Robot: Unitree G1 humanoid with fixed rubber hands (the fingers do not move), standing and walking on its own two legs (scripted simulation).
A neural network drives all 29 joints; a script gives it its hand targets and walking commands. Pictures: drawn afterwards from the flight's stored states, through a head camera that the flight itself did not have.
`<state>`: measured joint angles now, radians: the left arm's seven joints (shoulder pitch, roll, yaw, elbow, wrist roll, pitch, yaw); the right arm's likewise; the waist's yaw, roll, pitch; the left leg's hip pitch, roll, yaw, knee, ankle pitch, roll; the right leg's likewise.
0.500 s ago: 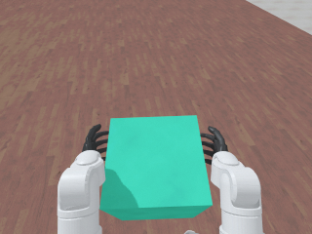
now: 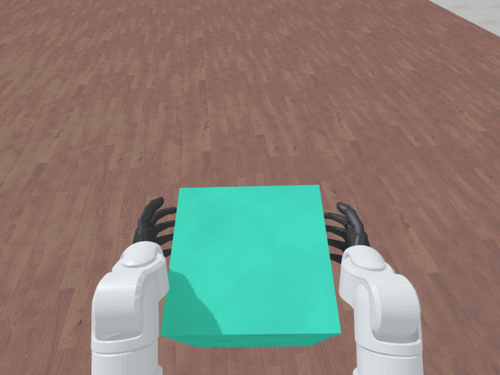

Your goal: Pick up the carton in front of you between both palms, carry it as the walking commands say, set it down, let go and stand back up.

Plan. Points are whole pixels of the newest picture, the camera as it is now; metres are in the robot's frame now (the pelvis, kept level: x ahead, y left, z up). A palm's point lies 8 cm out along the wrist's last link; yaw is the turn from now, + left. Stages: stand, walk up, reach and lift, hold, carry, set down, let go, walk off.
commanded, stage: carry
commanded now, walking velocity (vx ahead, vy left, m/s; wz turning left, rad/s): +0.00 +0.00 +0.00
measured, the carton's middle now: (251, 275) +0.27 +0.00 +0.01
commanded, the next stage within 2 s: hold in 1.32 s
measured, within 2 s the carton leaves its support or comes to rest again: neither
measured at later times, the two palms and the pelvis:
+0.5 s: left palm (155, 234) +0.31 +0.15 +0.08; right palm (336, 241) +0.30 -0.14 +0.07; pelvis +0.04 +0.01 +0.00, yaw -1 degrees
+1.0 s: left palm (159, 255) +0.30 +0.15 +0.03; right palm (336, 262) +0.29 -0.14 +0.03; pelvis +0.01 +0.01 +0.00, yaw -1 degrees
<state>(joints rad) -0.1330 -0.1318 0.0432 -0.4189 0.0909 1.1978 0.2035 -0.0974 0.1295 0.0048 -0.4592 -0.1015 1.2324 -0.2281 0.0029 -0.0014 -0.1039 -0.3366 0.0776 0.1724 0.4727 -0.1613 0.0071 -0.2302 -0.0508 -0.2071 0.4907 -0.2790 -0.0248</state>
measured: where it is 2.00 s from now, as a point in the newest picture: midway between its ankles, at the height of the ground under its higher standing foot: outside the picture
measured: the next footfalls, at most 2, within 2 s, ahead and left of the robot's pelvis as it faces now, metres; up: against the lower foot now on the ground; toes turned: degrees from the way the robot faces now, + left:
none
